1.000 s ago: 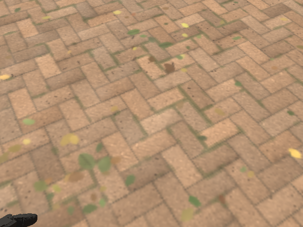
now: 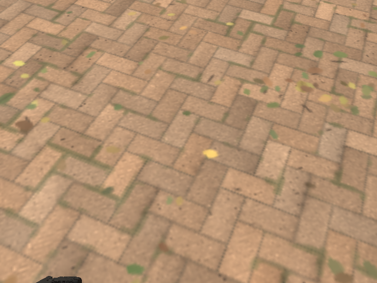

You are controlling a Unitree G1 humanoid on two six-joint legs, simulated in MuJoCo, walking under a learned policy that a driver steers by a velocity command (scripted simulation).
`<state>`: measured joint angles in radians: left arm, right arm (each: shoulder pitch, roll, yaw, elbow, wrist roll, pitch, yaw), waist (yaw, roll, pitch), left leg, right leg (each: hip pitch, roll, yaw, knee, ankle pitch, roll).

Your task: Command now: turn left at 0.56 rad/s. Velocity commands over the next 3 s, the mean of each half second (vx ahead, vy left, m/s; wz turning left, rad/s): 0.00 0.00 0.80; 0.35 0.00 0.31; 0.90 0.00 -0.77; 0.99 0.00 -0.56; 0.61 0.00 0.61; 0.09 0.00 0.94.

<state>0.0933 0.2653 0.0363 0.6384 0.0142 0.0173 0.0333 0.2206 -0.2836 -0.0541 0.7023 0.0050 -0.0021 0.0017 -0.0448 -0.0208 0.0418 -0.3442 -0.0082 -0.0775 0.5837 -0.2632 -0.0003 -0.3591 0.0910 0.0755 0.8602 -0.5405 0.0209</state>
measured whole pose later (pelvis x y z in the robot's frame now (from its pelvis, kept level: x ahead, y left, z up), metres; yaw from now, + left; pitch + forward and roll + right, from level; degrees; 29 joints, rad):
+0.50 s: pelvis +0.00 -0.04 +0.01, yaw +27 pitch +2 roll +0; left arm 0.16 0.27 0.06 0.67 0.02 0.01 0.04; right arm 0.16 -0.32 -0.09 0.60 0.03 0.07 0.01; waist 0.02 0.03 0.07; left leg -0.57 0.10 -0.01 0.98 -0.31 -0.12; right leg -0.16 -0.02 -0.20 0.38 -0.26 -0.04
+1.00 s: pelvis +0.09 +0.08 +0.01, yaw +33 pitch +1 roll +0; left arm 0.24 0.31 0.08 0.74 -0.04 -0.04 -0.02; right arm 0.37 -0.27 -0.05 0.72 -0.02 -0.09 0.00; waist -0.03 -0.02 -0.03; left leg 0.04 0.00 0.11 0.21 -0.28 0.02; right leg -0.78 -0.08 0.08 0.99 0.03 0.05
